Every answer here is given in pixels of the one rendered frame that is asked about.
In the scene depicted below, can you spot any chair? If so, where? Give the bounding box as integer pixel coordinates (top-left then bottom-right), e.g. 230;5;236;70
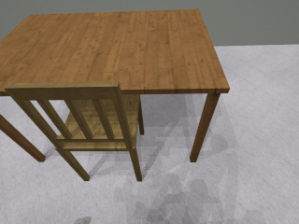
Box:
4;81;145;182

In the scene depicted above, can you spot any table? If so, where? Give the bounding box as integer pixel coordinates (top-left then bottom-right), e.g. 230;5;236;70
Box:
0;8;230;162

